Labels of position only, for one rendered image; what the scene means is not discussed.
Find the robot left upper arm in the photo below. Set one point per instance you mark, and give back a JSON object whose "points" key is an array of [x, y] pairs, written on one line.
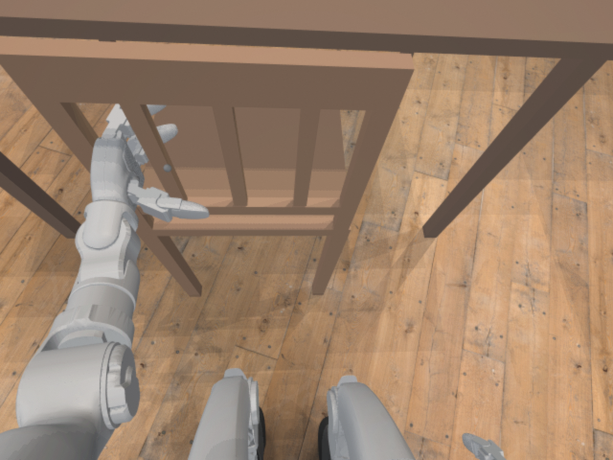
{"points": [[72, 399]]}

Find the robot right hand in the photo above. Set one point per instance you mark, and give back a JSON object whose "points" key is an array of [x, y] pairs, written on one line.
{"points": [[482, 449]]}

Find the chair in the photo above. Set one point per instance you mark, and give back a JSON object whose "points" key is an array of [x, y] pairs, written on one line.
{"points": [[259, 139]]}

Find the robot left hand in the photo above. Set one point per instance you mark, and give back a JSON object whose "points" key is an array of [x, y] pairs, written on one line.
{"points": [[115, 161]]}

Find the table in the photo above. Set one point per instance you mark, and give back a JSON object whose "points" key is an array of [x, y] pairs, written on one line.
{"points": [[580, 32]]}

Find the left robot forearm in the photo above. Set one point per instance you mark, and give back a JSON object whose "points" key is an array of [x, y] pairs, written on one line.
{"points": [[102, 301]]}

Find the robot left shin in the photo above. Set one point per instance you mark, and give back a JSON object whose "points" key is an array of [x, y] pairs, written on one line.
{"points": [[253, 434]]}

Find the robot right thigh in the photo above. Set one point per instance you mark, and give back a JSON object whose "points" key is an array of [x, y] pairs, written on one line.
{"points": [[356, 412]]}

